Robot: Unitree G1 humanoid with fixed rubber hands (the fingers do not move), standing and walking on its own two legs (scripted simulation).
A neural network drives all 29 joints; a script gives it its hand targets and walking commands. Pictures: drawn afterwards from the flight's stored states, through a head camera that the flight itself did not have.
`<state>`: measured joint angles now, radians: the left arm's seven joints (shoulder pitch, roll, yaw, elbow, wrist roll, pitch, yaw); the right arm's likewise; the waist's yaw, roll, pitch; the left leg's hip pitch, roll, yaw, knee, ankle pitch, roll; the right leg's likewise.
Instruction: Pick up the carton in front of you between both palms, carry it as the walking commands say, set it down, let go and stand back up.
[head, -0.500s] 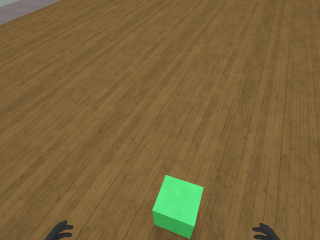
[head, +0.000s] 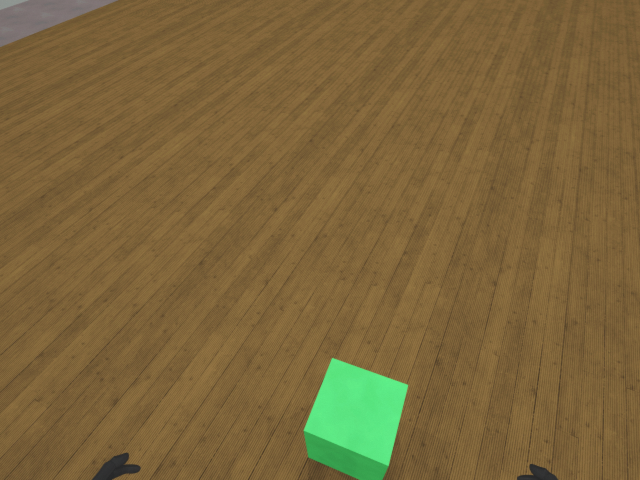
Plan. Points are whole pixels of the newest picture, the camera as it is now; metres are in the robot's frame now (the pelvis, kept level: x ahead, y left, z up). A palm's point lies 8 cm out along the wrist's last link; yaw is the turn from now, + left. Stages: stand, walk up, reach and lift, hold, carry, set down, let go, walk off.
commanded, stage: stand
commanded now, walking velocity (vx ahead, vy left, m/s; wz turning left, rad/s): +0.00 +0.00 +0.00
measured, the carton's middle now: (355, 423) +0.41 -0.06 -0.65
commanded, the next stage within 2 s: none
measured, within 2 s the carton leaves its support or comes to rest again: neither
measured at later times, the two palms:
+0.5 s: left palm out of the picture +0.08 +0.30 -0.09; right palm out of the picture +0.07 -0.30 -0.11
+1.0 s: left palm out of the picture +0.08 +0.31 -0.09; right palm out of the picture +0.05 -0.30 -0.11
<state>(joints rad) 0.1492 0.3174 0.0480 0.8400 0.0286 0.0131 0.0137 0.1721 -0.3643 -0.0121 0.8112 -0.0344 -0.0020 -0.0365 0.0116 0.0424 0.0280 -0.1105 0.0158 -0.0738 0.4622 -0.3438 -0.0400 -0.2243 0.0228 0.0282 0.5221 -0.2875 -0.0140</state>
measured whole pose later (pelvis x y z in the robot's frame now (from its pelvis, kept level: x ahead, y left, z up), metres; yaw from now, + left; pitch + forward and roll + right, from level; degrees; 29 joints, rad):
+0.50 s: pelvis -0.02 +0.00 +0.01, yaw -1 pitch -2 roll +0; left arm 0.13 0.35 0.04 0.96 0.02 0.01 0.00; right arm 0.18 -0.38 0.00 0.93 -0.03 -0.01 -0.03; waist 0.01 0.03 0.03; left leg -0.07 0.02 -0.06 0.39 -0.28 -0.04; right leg -0.19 0.02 0.04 0.44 -0.22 -0.01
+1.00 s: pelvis -0.02 +0.01 +0.01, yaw -1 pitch -2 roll +0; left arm 0.11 0.37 0.02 1.02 0.01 0.00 0.00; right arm 0.17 -0.39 0.00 0.98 -0.02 -0.02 -0.02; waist 0.01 0.03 0.04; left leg -0.07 0.02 -0.04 0.37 -0.27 -0.03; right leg -0.19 0.02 0.06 0.42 -0.20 0.00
